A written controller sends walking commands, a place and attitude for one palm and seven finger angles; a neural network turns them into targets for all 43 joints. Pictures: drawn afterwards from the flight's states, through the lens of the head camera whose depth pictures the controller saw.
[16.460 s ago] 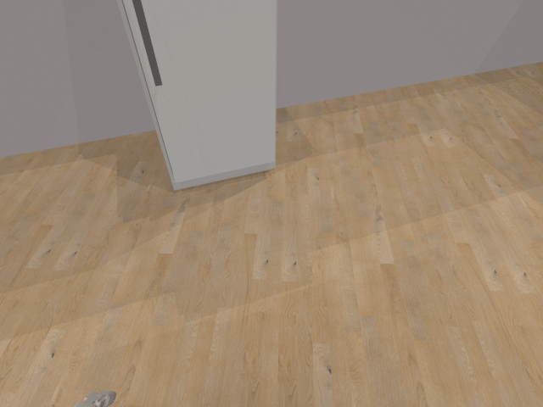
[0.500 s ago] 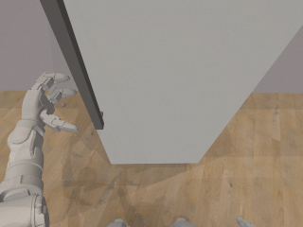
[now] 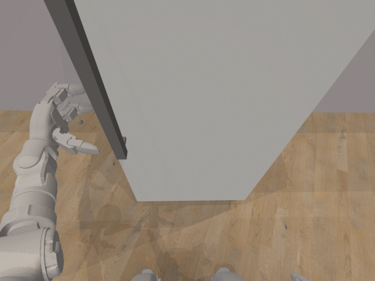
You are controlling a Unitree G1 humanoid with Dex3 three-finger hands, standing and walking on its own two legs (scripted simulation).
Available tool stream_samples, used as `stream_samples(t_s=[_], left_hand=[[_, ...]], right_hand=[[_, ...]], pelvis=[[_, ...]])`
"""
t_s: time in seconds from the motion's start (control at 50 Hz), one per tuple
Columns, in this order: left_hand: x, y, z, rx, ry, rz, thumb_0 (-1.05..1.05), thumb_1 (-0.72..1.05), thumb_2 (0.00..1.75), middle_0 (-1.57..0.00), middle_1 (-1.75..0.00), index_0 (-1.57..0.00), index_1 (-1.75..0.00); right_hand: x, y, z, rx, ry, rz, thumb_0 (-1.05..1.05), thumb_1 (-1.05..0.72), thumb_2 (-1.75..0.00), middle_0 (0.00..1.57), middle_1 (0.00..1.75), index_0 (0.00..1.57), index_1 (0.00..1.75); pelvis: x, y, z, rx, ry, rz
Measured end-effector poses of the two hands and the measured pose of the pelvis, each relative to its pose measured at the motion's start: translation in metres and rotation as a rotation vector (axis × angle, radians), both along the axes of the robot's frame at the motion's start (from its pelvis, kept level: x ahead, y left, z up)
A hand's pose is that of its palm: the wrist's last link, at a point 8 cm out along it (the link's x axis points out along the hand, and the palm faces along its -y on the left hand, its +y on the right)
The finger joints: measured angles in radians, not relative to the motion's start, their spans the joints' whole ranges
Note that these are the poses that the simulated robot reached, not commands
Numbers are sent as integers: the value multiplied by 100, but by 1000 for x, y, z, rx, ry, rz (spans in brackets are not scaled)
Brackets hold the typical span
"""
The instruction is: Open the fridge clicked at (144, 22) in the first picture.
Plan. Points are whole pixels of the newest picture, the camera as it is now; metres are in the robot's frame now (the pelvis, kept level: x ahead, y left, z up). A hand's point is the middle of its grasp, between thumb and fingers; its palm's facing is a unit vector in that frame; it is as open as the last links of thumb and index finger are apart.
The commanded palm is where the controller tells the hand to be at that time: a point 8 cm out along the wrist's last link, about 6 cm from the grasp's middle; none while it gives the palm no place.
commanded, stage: feel for the door with the fingertips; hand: left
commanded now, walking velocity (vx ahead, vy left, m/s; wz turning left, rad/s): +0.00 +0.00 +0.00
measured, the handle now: (98, 82) +0.46 +0.18 +0.16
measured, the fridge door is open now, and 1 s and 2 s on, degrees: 0 0 0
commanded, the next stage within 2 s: slide the fingers in behind the handle in 0.28 s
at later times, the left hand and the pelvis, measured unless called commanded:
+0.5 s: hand (84, 116) +0.44 +0.23 +0.08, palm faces +0.03 -1.00 +0.00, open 14.0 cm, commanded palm +0.40 +0.27 +0.08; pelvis +0.01 +0.01 +0.00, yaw -1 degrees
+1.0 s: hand (87, 127) +0.41 +0.21 +0.08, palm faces +0.07 -1.00 -0.01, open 14.6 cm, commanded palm +0.38 +0.25 +0.08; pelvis +0.01 +0.00 +0.00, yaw +1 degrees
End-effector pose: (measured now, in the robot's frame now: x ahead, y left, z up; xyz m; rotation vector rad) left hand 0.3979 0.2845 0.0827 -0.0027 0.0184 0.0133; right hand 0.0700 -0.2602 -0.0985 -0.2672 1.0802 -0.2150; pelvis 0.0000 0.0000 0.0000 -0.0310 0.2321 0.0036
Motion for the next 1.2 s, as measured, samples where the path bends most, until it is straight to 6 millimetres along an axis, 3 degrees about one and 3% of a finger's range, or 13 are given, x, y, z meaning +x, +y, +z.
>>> stream_samples(t_s=[0.2,0.4,0.62,0.94,1.2], left_hand=[[11,3,-12,-1,30,10,-1,-50,30,-31,-121,-30,-120],[21,-1,-4,3,5,-1,-1,-50,30,-31,-120,-30,-121],[7,-6,-4,5,1,26,-1,-50,30,-26,-118,-26,-118],[-14,-17,-5,3,-5,47,-1,-50,30,-27,-118,-19,-116],[-13,-25,-3,36,9,7,-1,-50,30,-30,-120,-22,-119]], right_hand=[[-20,-3,0,-16,55,-34,1,-90,-90,20,30,20,30],[-26,6,-2,4,73,-54,1,-90,-90,20,30,20,30],[-10,16,-2,45,30,-37,1,-90,-90,20,30,20,30],[26,12,2,39,-48,27,1,-90,-90,20,30,20,30],[23,7,-2,46,-41,33,1,-90,-90,20,30,20,30]], pelvis=[[0,3,-2,-1,22,-10],[3,8,-2,-6,30,-14],[7,10,1,-3,13,-16],[7,5,3,0,-12,7],[3,-3,2,7,-20,10]])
